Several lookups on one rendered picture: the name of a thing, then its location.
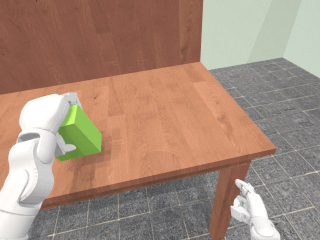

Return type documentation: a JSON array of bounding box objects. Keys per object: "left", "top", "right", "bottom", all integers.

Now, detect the sponge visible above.
[{"left": 55, "top": 104, "right": 102, "bottom": 162}]

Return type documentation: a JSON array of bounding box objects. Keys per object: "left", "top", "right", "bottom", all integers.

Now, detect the table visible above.
[{"left": 0, "top": 0, "right": 277, "bottom": 240}]

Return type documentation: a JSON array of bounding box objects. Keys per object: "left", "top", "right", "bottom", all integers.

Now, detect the robot left hand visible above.
[{"left": 19, "top": 92, "right": 83, "bottom": 157}]

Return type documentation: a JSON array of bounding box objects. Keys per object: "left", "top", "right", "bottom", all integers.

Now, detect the left robot forearm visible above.
[{"left": 0, "top": 128, "right": 58, "bottom": 240}]

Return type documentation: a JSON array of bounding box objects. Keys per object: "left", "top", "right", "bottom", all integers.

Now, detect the robot right hand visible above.
[{"left": 230, "top": 179, "right": 268, "bottom": 225}]

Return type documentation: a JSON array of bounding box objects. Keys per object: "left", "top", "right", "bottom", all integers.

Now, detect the right robot forearm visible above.
[{"left": 249, "top": 216, "right": 281, "bottom": 240}]

